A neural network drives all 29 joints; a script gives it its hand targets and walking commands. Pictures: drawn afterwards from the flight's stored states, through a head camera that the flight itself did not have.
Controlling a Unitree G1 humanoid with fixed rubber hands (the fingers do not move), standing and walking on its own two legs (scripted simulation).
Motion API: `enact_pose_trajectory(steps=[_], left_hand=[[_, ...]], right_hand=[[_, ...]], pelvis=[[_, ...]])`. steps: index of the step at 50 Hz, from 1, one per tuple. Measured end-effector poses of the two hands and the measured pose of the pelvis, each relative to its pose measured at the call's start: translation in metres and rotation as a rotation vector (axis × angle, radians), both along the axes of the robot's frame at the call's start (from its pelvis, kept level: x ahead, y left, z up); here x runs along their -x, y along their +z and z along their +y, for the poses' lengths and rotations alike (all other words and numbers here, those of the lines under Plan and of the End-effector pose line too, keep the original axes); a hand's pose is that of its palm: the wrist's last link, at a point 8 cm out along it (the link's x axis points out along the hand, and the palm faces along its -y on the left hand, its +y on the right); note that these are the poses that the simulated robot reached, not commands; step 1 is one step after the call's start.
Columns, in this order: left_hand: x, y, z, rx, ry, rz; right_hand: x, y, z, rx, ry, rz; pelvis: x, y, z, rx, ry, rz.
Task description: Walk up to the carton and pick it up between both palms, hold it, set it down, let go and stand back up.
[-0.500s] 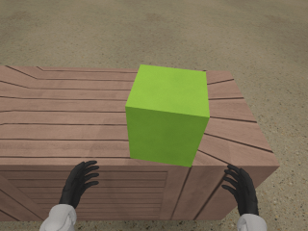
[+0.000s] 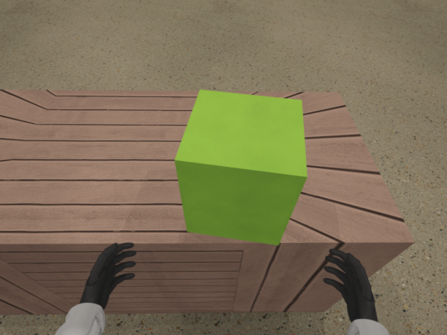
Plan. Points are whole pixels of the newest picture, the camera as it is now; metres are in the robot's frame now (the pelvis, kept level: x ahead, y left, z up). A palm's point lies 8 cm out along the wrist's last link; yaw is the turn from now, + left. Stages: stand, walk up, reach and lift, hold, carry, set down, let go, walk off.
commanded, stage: set down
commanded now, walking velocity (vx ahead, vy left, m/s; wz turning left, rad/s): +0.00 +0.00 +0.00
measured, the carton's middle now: (240, 170) +0.44 -0.04 +0.02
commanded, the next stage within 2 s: let go in 1.12 s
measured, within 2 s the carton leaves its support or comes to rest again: neither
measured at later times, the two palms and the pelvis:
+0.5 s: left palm (102, 324) +0.16 +0.21 -0.05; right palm (358, 328) +0.14 -0.21 -0.04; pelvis -0.01 +0.00 +0.00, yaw +0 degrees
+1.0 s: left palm (95, 327) +0.16 +0.23 -0.06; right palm (348, 331) +0.14 -0.21 -0.07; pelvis +0.01 +0.00 +0.00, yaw +0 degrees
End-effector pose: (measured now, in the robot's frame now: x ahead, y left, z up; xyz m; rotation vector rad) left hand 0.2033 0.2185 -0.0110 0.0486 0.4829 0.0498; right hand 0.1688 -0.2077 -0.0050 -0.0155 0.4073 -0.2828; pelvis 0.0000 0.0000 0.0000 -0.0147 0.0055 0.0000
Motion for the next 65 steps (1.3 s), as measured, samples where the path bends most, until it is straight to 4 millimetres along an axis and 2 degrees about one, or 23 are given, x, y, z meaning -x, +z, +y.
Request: enact_pose_trajectory(steps=[7,11,20,24,29,36,42,45,49,55,65], left_hand=[[0.011,-0.007,0.005,-0.022,-0.015,0.048],[0.02,-0.013,0.007,-0.02,-0.008,0.072],[0.037,-0.029,-0.002,-0.013,-0.031,0.149],[0.038,-0.033,-0.006,-0.018,-0.033,0.169],[0.043,-0.047,0.0,-0.027,-0.003,0.243],[0.033,-0.044,0.004,-0.032,0.015,0.227],[0.032,-0.05,0.006,-0.065,0.005,0.264],[0.032,-0.05,0.008,-0.07,0.01,0.266],[0.037,-0.052,0.012,-0.08,0.017,0.275],[0.055,-0.065,0.014,-0.09,0.026,0.362],[0.058,-0.069,0.013,-0.105,0.035,0.382]], right_hand=[[0.011,-0.016,0.003,-0.008,0.013,0.038],[0.016,-0.017,0.004,0.006,0.028,0.04],[0.028,-0.027,0.001,0.024,0.045,0.106],[0.027,-0.03,-0.002,0.03,0.054,0.127],[0.021,-0.038,-0.002,0.046,0.08,0.166],[0.012,-0.044,0.0,0.04,0.096,0.18],[0.021,-0.061,0.001,0.028,0.103,0.249],[0.024,-0.064,0.001,0.027,0.104,0.252],[0.024,-0.062,0.001,0.031,0.113,0.226],[0.029,-0.07,0.0,0.03,0.134,0.264],[0.025,-0.074,-0.005,0.025,0.141,0.286]], pelvis=[[0.002,0.0,0.002,0.002,0.0,-0.012],[0.006,0.0,0.002,0.003,0.0,-0.023],[0.012,0.0,0.002,0.002,0.0,-0.032],[0.011,0.0,0.002,0.002,0.0,-0.03],[0.005,0.0,0.002,0.002,0.0,-0.023],[-0.004,0.0,0.002,0.003,0.0,-0.011],[-0.009,0.0,0.002,0.003,0.0,-0.003],[-0.009,0.0,0.002,0.003,0.0,-0.003],[-0.007,0.0,0.002,0.003,0.0,-0.006],[-0.004,0.0,0.002,0.003,0.0,-0.011],[-0.001,0.0,0.002,0.002,0.0,-0.015]])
